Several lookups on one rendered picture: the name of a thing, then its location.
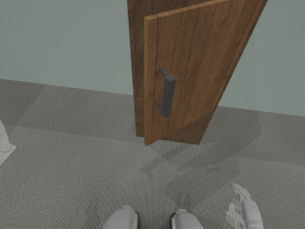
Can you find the cupboard door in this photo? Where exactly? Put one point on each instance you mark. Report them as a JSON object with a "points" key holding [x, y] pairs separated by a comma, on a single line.
{"points": [[198, 45]]}

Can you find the right robot thigh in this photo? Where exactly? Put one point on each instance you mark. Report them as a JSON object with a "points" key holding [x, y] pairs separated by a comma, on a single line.
{"points": [[185, 220]]}

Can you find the left robot thigh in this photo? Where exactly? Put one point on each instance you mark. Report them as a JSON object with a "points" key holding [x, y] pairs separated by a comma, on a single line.
{"points": [[124, 218]]}

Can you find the robot thigh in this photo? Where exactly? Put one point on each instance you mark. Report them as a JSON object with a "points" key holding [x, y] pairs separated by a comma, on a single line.
{"points": [[124, 218], [185, 220]]}

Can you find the robot right hand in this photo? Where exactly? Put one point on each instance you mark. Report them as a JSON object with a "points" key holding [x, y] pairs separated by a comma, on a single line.
{"points": [[248, 213]]}

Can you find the handle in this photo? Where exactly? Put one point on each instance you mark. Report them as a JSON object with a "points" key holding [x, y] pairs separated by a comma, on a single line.
{"points": [[168, 91]]}

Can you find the robot left hand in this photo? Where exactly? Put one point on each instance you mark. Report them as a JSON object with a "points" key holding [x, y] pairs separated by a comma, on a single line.
{"points": [[6, 148]]}

